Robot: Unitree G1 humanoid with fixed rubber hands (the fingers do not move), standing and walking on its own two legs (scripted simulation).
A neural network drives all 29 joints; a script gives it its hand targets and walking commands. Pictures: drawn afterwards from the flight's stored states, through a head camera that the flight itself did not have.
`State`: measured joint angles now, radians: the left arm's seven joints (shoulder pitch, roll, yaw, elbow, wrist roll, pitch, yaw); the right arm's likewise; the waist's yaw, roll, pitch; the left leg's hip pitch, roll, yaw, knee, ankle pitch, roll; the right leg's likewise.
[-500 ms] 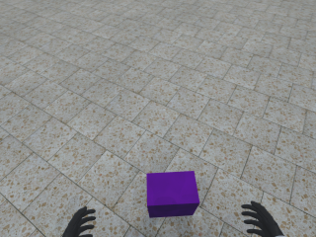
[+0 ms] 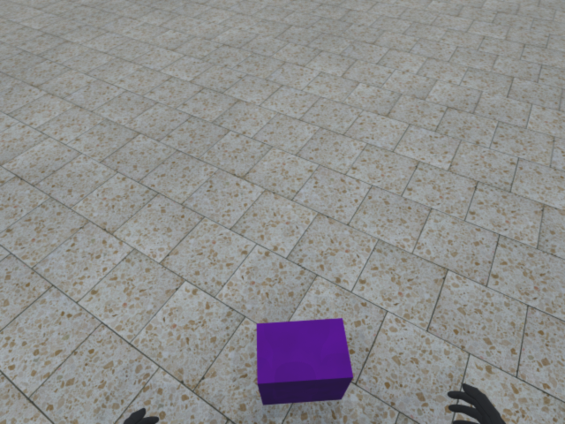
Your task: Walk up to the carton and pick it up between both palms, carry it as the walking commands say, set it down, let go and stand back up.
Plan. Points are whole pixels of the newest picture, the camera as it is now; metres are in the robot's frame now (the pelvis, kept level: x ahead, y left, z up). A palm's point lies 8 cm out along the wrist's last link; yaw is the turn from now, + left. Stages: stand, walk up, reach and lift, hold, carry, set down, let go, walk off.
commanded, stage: stand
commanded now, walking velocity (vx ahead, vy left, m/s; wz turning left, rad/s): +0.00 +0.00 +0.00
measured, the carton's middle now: (301, 363) +0.39 -0.03 -0.64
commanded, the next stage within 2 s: none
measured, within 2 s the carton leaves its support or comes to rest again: neither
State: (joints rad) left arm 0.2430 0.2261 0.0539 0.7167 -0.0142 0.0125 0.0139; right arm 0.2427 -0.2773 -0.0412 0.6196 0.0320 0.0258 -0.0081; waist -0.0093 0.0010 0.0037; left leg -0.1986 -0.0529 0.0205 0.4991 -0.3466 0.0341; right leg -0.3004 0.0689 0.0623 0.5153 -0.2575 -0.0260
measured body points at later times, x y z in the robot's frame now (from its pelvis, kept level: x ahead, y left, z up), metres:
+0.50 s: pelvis -0.02 -0.01 +0.00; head -0.03 -0.01 +0.45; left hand +0.08 +0.25 -0.12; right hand +0.10 -0.28 -0.10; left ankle -0.06 +0.08 -0.73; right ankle +0.00 -0.10 -0.73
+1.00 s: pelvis -0.03 -0.01 +0.00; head -0.04 -0.02 +0.45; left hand +0.05 +0.26 -0.12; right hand +0.06 -0.29 -0.12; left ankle -0.06 +0.08 -0.73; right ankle +0.00 -0.10 -0.74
